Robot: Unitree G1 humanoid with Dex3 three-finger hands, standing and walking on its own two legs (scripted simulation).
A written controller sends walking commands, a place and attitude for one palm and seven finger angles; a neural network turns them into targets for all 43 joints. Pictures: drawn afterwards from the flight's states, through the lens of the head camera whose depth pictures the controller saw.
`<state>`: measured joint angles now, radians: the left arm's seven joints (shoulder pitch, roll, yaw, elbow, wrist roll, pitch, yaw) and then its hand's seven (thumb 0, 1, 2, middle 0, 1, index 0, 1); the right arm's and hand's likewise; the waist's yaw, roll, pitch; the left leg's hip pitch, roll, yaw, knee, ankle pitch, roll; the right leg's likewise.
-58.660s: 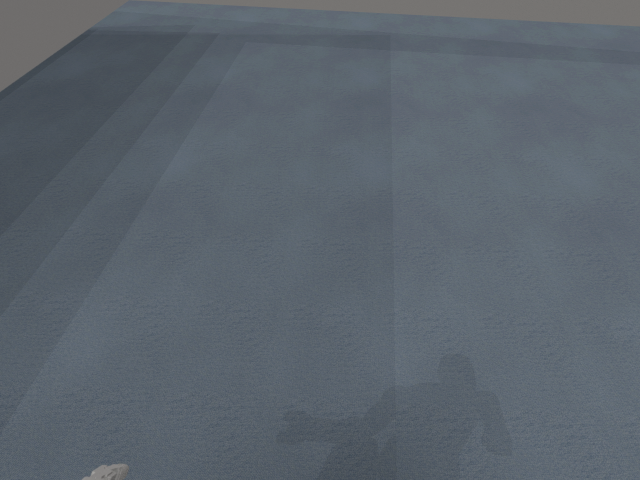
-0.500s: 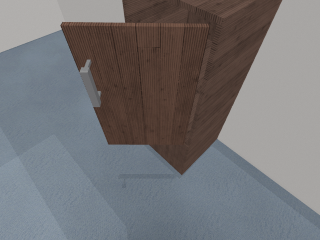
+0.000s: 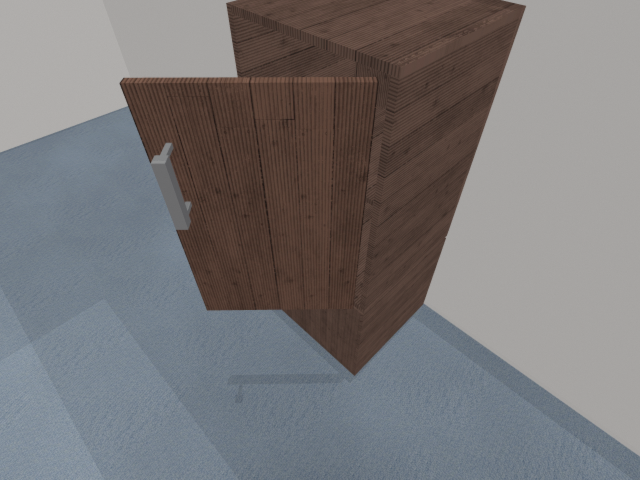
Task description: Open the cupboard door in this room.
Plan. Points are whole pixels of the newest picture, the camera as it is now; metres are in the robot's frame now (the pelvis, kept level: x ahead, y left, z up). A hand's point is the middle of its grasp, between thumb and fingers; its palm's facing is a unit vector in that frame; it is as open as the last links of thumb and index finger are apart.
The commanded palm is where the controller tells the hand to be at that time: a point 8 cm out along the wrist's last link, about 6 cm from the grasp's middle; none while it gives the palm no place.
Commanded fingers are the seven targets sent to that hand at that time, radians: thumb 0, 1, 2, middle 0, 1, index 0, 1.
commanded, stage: look again from close up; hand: left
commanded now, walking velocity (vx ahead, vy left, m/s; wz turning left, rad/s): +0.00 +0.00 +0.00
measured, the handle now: (175, 187) +0.55 +0.28 +0.06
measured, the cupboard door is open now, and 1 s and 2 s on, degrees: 46 46 46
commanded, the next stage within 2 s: raise the hand with hooked fingers in 0.58 s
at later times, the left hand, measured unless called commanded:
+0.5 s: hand out of the picture +0.03 +0.17 -0.18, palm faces +0.01 -0.99 -0.17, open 7.3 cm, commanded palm none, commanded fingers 0.00 0.90 0.90 -0.20 -0.30 -0.20 -0.30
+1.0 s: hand (195, 399) +0.22 +0.17 -0.01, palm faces +0.02 -1.00 -0.01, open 8.0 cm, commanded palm +0.16 +0.25 -0.04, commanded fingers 0.00 0.50 0.73 -0.23 -0.56 -0.23 -0.56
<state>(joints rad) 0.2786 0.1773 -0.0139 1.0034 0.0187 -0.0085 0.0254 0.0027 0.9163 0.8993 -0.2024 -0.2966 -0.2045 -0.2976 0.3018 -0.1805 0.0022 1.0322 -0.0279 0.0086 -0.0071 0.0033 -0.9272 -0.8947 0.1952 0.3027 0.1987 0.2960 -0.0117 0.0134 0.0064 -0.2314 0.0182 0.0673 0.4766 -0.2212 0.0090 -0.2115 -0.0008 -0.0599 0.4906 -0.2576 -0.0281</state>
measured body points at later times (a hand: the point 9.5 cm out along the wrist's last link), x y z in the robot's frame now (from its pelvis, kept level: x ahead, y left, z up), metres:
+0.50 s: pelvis +0.03 +0.01 +0.00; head +0.04 +0.02 +0.45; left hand +0.03 +0.23 -0.16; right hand +0.04 -0.21 -0.16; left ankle +0.02 +0.11 -0.74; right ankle +0.01 -0.10 -0.74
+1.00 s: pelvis +0.00 +0.00 -0.05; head +0.03 +0.01 +0.40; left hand +0.21 +0.22 -0.01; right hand +0.21 -0.25 -0.11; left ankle +0.02 +0.11 -0.74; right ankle +0.01 -0.10 -0.74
